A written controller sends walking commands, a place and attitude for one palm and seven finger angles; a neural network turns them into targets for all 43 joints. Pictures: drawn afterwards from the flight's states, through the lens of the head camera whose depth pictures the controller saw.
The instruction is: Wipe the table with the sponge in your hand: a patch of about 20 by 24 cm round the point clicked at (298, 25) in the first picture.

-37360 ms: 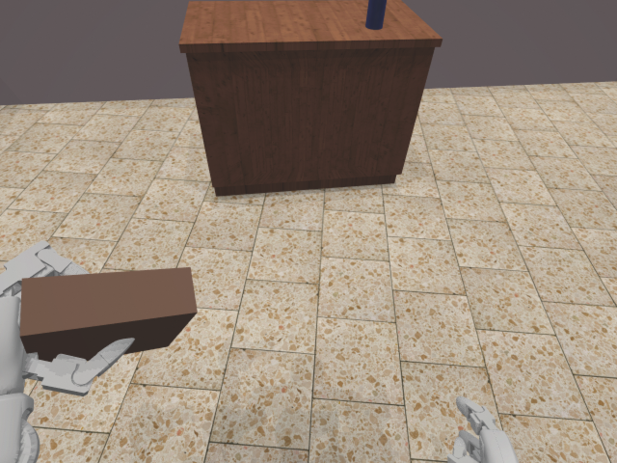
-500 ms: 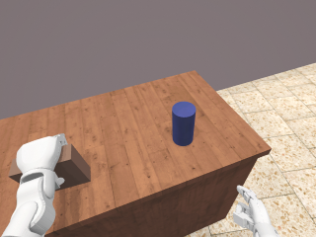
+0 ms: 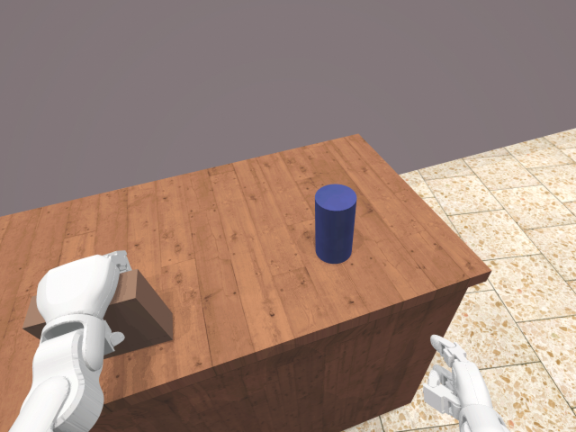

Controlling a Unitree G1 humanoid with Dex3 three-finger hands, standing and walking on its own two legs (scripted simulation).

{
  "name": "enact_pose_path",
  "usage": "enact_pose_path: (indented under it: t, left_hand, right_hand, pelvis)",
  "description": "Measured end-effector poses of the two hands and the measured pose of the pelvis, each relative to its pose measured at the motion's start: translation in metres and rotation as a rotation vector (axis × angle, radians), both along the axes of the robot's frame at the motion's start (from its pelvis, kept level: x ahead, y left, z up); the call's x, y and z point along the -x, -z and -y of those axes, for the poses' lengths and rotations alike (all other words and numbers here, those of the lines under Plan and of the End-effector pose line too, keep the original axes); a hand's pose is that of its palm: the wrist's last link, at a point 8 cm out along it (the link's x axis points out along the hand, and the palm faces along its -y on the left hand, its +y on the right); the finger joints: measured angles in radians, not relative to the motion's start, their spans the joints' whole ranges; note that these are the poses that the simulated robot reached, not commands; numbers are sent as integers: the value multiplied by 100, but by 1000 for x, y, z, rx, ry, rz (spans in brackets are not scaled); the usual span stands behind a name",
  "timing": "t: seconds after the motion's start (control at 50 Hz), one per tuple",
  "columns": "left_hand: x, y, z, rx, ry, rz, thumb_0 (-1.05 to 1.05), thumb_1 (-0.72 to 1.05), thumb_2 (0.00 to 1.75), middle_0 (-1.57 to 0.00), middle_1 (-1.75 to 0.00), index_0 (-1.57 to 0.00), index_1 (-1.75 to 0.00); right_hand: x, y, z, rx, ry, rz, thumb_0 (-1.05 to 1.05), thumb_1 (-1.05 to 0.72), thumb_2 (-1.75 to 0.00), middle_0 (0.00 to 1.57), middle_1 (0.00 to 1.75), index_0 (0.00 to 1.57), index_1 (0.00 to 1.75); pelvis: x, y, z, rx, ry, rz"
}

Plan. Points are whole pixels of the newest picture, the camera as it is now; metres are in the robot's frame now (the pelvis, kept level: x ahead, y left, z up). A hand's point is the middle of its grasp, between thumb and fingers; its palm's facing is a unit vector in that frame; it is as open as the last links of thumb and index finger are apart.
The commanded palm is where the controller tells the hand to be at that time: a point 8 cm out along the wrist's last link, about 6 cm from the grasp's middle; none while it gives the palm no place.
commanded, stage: lift the sponge slowly off the table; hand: left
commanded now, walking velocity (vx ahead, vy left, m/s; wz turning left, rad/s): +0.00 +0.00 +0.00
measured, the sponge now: (115, 326) +0.22 +0.30 +0.03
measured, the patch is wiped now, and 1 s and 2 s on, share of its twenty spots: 1.00 1.00 1.00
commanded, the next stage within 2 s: bring the sponge back beside the body in 1.78 s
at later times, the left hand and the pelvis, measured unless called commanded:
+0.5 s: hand (101, 300) +0.22 +0.29 +0.11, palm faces +0.09 -0.06 -0.99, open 8.9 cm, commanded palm +0.20 +0.28 +0.17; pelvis -0.02 -0.01 +0.00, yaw +0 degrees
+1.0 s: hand (80, 283) +0.22 +0.30 +0.14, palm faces +0.11 -0.06 -0.99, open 8.9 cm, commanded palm +0.20 +0.29 +0.21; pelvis -0.02 -0.01 +0.00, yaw +1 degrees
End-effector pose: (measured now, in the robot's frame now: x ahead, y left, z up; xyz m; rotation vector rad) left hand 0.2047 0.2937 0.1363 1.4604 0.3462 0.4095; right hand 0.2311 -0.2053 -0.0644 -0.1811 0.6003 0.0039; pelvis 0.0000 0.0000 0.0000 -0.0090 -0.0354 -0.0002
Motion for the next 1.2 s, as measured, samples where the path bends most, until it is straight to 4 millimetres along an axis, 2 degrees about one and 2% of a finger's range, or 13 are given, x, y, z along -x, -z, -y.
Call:
enact_pose_path:
  t: [0.26, 0.38, 0.64, 0.94, 1.2]
  left_hand:
    - [4, -5, 11, 14, 28, 6, -1, -42, 108, -81, -143, -86, -146]
    - [5, -15, 15, 3, 33, 33, -1, -43, 108, -82, -142, -87, -146]
    - [4, -31, 10, -7, 18, 30, -2, -43, 108, -82, -142, -87, -145]
    - [5, -50, -5, -8, 2, 48, -2, -43, 108, -83, -142, -87, -145]
    - [-1, -65, 0, -9, 37, 88, -2, -43, 108, -83, -142, -87, -145]
  right_hand:
    - [6, 1, -5, -5, -23, 9, 1, -90, -90, 20, 30, 20, 30]
    - [6, -2, -7, -13, -34, 24, 1, -90, -90, 20, 30, 20, 30]
    - [3, -10, -4, -3, -42, 57, 1, -90, -90, 20, 30, 20, 30]
    - [15, -6, 0, 6, -31, 30, 1, -90, -90, 20, 30, 20, 30]
    - [11, -8, -17, -8, -57, 38, 2, -90, -90, 20, 30, 20, 30]
  pelvis:
    - [9, -2, 5, -1, -7, 24]
    - [13, -3, 8, -2, -6, 32]
    - [21, -4, 12, -4, -11, 42]
    - [24, -5, 9, -3, -7, 41]
    - [27, -6, 3, -4, -8, 43]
